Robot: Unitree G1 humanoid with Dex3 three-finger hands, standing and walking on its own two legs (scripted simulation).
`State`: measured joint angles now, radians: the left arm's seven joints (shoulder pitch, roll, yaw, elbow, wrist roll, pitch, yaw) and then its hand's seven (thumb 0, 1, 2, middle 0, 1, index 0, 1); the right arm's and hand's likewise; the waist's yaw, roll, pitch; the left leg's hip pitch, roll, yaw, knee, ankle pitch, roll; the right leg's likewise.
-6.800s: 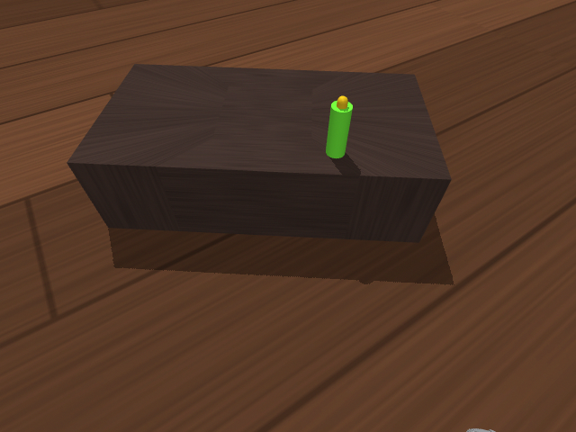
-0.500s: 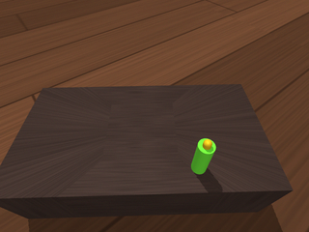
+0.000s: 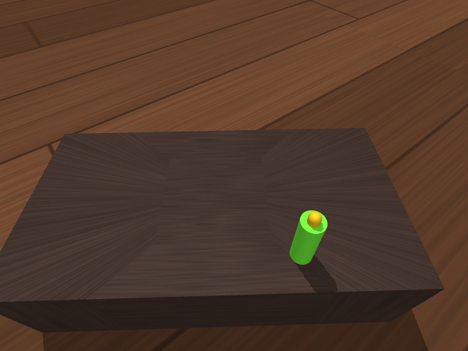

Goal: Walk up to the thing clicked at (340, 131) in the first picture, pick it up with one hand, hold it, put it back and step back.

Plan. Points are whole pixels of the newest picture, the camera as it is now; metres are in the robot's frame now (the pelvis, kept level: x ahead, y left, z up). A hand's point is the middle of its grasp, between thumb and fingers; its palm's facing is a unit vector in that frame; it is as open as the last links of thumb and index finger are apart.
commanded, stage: go down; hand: right
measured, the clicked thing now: (307, 236) +0.45 -0.21 -0.27
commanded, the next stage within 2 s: none
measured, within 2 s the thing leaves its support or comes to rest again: neither
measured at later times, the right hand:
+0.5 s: hand (385, 349) +0.14 -0.27 -0.15, palm faces +0.04 +0.95 -0.31, open 16.1 cm
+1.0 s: hand (389, 348) +0.14 -0.28 -0.15, palm faces +0.08 +0.94 -0.32, open 17.7 cm
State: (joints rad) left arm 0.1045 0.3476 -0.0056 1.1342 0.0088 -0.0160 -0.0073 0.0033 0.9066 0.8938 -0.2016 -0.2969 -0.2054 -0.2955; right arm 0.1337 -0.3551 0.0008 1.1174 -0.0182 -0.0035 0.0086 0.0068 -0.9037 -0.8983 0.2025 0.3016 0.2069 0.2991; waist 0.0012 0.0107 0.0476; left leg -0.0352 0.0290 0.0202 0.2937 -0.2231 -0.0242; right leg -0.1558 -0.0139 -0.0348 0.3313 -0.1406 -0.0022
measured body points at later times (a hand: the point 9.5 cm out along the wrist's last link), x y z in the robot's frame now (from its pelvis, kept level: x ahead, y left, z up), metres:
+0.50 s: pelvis -0.01 +0.00 -0.02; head +0.04 +0.00 +0.43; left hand +0.11 +0.27 -0.13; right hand +0.14 -0.32 -0.13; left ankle -0.04 +0.13 -0.75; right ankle +0.03 -0.12 -0.75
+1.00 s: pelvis +0.00 +0.01 -0.05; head +0.05 +0.00 +0.40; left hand +0.15 +0.27 -0.14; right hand +0.14 -0.33 -0.12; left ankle -0.04 +0.13 -0.75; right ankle +0.03 -0.12 -0.75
